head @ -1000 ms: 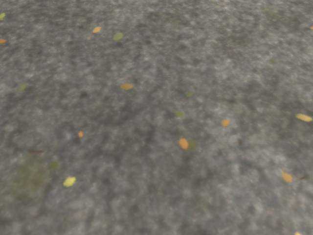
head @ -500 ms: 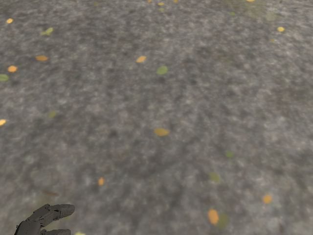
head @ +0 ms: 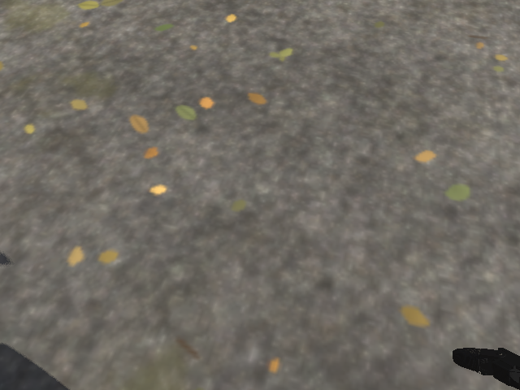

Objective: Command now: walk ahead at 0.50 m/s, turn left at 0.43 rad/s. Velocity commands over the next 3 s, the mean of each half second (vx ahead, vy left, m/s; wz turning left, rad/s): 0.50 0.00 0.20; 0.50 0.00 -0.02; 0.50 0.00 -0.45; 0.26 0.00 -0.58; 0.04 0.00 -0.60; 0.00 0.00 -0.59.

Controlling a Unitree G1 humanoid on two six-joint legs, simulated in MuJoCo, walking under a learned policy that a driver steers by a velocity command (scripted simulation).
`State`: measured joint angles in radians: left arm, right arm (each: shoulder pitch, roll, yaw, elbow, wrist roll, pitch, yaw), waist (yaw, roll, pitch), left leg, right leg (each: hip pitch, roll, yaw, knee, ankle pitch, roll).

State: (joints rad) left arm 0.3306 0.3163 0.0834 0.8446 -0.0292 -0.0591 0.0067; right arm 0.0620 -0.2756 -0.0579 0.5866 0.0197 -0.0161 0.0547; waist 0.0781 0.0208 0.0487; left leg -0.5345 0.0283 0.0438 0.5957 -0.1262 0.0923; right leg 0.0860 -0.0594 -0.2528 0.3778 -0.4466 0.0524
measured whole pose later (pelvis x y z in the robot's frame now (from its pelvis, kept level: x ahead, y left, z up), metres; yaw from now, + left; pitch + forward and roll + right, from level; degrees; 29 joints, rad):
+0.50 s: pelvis +0.29 +0.00 +0.01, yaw +4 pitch +2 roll +2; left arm 0.05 0.26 0.03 0.74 -0.01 -0.09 -0.05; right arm 0.38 -0.29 -0.06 0.80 0.02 -0.05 0.00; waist -0.07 -0.04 0.01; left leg 0.06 -0.06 -0.01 0.27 -0.37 0.04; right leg -0.58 -0.05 0.00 0.52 0.03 -0.02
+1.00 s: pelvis +0.57 +0.01 +0.02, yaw +2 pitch +2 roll -2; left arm 0.36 0.28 0.05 0.88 -0.02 -0.06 -0.01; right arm 0.05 -0.26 -0.03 0.71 0.01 -0.08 0.03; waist 0.10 0.03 0.02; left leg -0.58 0.07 -0.05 0.53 0.02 -0.01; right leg 0.00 0.05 -0.01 0.26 -0.30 -0.02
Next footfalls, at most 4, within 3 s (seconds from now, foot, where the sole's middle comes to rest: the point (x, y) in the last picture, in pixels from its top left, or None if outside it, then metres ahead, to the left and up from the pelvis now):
0.54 right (328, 367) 0.50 -0.11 -0.76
1.06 left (233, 264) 0.77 0.16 -0.76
1.58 right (338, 205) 1.01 -0.14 -0.76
2.04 left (301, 152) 1.22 -0.02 -0.76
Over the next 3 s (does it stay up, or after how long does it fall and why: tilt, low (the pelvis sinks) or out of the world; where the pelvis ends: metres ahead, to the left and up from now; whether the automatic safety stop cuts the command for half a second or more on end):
stays up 1.07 -0.08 0.02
